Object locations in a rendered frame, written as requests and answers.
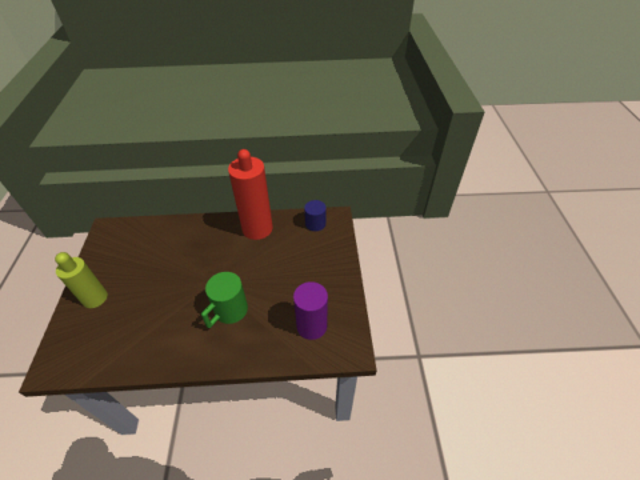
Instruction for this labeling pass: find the sofa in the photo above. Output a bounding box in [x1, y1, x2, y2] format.
[0, 0, 485, 238]

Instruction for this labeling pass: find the coffee table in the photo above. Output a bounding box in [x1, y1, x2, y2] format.
[19, 206, 377, 435]

